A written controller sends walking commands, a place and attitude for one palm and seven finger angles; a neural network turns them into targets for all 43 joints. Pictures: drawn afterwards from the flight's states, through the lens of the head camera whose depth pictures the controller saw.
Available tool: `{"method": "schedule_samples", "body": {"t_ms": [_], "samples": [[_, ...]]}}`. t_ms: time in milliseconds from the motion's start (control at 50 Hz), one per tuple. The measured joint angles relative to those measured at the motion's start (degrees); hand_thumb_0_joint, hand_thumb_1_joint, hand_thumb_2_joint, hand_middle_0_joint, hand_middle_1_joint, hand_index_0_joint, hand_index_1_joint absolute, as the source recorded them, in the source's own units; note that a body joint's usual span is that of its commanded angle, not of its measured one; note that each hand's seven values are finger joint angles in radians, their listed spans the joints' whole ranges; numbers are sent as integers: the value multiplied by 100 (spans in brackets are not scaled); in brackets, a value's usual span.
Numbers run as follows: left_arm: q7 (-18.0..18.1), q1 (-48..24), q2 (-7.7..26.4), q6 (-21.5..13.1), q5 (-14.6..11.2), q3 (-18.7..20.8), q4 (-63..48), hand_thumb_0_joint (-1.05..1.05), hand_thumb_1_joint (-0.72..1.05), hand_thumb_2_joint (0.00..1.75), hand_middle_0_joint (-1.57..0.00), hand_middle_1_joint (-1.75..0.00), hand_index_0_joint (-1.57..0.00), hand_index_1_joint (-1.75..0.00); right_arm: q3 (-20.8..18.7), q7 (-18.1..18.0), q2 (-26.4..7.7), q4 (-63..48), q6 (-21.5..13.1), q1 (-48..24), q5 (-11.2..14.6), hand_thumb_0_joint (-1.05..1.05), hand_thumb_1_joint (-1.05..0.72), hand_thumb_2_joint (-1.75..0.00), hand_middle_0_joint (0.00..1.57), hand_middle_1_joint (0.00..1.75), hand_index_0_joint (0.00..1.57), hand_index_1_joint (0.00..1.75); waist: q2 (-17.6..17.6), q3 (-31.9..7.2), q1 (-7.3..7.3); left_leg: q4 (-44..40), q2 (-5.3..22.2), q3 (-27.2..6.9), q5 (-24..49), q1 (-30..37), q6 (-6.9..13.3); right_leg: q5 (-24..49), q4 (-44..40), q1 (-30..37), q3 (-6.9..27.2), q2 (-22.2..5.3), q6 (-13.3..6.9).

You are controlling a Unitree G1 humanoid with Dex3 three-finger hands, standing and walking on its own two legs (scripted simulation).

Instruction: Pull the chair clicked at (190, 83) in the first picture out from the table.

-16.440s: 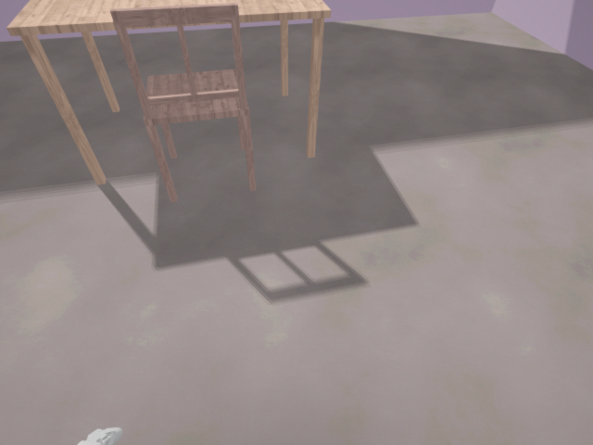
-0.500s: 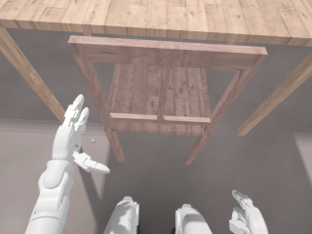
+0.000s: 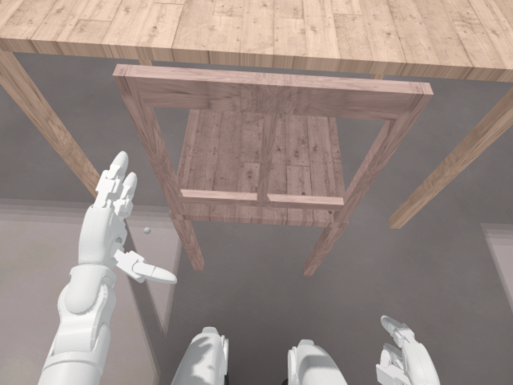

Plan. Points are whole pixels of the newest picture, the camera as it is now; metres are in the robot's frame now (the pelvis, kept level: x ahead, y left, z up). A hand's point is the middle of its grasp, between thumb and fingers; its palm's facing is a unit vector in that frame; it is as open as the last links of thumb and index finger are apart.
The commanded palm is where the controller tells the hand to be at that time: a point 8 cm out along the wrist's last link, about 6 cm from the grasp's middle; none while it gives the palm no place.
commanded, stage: aim the fingers beside a spindle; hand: left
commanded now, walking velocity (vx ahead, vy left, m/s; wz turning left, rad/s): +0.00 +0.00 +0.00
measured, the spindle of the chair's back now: (265, 161) +0.48 +0.00 +0.01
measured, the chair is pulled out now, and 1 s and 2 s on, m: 0.00 0.00 0.00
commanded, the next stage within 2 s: push the fingers through the gap in 0.36 s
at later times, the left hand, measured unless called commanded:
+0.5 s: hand (146, 241) +0.32 +0.18 +0.02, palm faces -0.02 -1.00 -0.04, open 16.9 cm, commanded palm +0.31 +0.23 +0.02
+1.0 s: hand (157, 208) +0.37 +0.17 +0.02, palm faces +0.00 -1.00 -0.04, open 16.9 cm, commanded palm +0.36 +0.22 +0.02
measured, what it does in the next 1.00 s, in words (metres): stands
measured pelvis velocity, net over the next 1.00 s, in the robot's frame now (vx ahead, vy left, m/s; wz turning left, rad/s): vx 0.00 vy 0.00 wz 0.00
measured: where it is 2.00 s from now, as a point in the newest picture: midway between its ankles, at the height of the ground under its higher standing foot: outside the picture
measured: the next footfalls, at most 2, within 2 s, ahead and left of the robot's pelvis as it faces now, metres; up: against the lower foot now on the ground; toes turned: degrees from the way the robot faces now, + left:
none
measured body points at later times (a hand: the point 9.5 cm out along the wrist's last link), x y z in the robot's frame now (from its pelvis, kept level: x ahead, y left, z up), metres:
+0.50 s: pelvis +0.00 +0.00 +0.00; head +0.10 +0.01 +0.44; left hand +0.31 +0.23 +0.02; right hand +0.16 -0.25 -0.10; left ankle +0.04 +0.10 -0.63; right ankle +0.01 -0.12 -0.63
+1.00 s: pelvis +0.00 +0.00 -0.01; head +0.11 +0.02 +0.43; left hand +0.37 +0.23 +0.02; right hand +0.13 -0.25 -0.11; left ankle +0.04 +0.10 -0.63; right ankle +0.01 -0.12 -0.63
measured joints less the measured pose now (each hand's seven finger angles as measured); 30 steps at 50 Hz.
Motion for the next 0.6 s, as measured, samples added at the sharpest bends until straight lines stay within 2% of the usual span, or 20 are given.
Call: {"method": "schedule_samples", "body": {"t_ms": [80,160,260,340,420,480,540,600], "samples": [[-165,-53,94,125,-134,160,321,-1,-50,30,-7,-8,-6,-8,16,15,-20,-12,25,12,41,1,-90,-90,21,30,20,30,7,-22,0,33,3,-25,-6,-49,-13,-13,31,-41,-24,5,-16],[-330,181,30,166,-223,4,107,-1,-50,30,-6,-8,-5,-8,-32,-26,-51,-30,-49,34,57,1,-90,-90,21,30,20,30,41,50,12,41,-4,-59,-8,-38,-13,-13,12,-4,-58,3,-17],[-225,325,-87,-44,-124,-234,-312,-1,-50,30,-6,-8,-6,-8,-49,-66,-58,39,-141,19,14,1,-90,-90,21,30,20,30,30,59,35,17,-15,-58,-3,15,-9,-9,-13,51,-57,-7,-8],[-124,27,-38,-70,-25,-74,-14,-1,-50,30,-7,-8,-6,-8,-8,-40,-38,63,-105,-43,0,1,-90,-90,21,30,20,30,-2,1,14,59,-11,-51,-6,-51,-17,-21,49,-27,-49,-5,-18],[-174,-108,64,144,-91,131,249,-1,-50,30,-7,-8,-6,-8,-3,2,-19,-18,-47,-70,19,1,-90,-90,21,30,20,30,5,9,-23,108,3,-48,-13,-119,-25,-28,106,-103,-46,7,-31],[-253,125,58,216,-184,70,28,-1,-50,30,-6,-8,-6,-8,-28,2,-19,-76,-52,-28,40,1,-90,-90,21,30,20,30,39,45,-11,71,7,-39,-8,-66,-18,-12,60,-51,-35,12,-23],[-287,279,-5,117,-186,-76,-145,-1,-50,30,-6,-8,-6,-8,-25,-31,-36,-38,-100,21,35,1,-90,-90,21,30,20,30,52,37,33,21,-2,-38,4,-11,-8,2,2,10,-35,4,-9],[-234,98,-22,-38,-111,-82,9,-1,-50,30,-7,-8,-6,-8,4,-62,-49,65,-140,7,10,1,-90,-90,21,30,20,30,27,-3,49,64,-10,-56,0,-72,-9,-10,43,-41,-53,-3,-9]]}}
